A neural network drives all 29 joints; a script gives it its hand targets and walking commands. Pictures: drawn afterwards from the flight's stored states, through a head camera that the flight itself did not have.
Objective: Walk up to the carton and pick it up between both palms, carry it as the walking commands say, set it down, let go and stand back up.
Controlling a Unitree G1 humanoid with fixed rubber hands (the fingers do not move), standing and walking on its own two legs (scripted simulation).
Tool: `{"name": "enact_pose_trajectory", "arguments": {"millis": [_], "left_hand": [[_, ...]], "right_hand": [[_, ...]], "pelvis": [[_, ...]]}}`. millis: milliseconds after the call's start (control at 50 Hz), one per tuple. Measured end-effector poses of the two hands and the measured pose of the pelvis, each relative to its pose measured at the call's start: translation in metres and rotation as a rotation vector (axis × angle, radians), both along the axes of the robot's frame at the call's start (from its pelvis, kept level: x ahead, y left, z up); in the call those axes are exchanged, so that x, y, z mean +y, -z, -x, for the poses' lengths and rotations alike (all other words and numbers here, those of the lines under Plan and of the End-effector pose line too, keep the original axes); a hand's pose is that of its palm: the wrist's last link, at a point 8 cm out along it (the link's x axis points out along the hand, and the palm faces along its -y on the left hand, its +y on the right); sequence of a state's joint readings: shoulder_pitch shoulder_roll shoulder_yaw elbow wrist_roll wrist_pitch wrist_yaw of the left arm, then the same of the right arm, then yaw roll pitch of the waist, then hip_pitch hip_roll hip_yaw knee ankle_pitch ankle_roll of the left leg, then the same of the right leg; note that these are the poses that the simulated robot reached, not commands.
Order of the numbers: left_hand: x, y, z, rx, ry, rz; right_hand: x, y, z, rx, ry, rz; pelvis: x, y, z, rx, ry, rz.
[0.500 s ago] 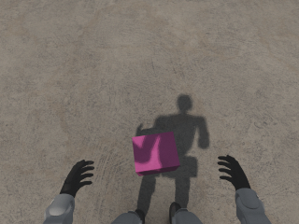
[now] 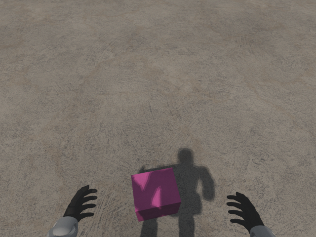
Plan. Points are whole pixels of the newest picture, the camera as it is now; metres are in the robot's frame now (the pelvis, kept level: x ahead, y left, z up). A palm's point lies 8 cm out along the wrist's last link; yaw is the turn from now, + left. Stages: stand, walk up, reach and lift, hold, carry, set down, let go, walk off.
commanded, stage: let go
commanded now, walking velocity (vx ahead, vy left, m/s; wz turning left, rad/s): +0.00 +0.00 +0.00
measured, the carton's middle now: (155, 195) +0.40 +0.02 -0.65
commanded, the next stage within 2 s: stand in 0.10 s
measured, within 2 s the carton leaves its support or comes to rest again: neither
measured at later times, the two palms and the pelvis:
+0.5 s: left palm out of the picture +0.03 +0.27 -0.11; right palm out of the picture +0.04 -0.28 -0.10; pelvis -0.02 +0.00 +0.00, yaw +0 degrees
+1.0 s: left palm out of the picture -0.03 +0.27 -0.12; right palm out of the picture -0.05 -0.27 -0.12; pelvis -0.08 +0.00 +0.00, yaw -1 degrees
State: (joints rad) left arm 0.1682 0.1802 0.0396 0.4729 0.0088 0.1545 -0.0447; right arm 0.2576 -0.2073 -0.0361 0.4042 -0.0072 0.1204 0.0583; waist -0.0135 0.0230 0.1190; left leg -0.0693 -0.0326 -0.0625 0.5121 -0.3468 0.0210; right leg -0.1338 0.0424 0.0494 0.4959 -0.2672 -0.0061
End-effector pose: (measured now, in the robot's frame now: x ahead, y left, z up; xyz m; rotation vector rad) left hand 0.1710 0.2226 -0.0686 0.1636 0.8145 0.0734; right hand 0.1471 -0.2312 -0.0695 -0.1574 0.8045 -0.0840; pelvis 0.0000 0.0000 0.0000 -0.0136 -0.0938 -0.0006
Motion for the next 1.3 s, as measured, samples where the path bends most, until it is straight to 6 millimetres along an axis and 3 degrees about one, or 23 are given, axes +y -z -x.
{"name": "enact_pose_trajectory", "arguments": {"millis": [100,200,340,480,700,900,1300], "left_hand": [[-0.001,0.004,0.018,0.027,-0.037,-0.001],[0.019,0.017,0.047,0.022,-0.077,-0.063],[0.046,0.033,0.099,0.102,-0.144,-0.114],[0.050,0.042,0.135,0.172,-0.162,-0.122],[0.039,0.050,0.162,0.204,-0.145,-0.095],[0.042,0.053,0.185,0.223,-0.142,-0.089],[0.062,0.055,0.246,0.298,-0.176,-0.111]], "right_hand": [[-0.005,0.004,0.008,0.001,0.009,0.013],[-0.024,0.013,0.025,0.005,0.044,0.077],[-0.046,0.022,0.063,0.043,0.120,0.116],[-0.050,0.033,0.103,0.124,0.150,0.119],[-0.040,0.046,0.149,0.205,0.153,0.093],[-0.039,0.049,0.182,0.245,0.153,0.098],[-0.041,0.046,0.208,0.253,0.123,0.122]], "pelvis": [[-0.002,0.002,0.008,-0.011,-0.003,-0.005],[-0.004,0.004,0.008,0.009,0.000,-0.007],[-0.004,0.004,0.011,0.009,0.007,-0.009],[-0.004,0.004,0.021,-0.003,0.006,-0.014],[-0.004,0.003,0.045,-0.012,0.009,-0.023],[-0.001,0.003,0.066,-0.006,0.014,-0.028],[0.006,0.004,0.102,0.001,0.007,-0.016]]}}
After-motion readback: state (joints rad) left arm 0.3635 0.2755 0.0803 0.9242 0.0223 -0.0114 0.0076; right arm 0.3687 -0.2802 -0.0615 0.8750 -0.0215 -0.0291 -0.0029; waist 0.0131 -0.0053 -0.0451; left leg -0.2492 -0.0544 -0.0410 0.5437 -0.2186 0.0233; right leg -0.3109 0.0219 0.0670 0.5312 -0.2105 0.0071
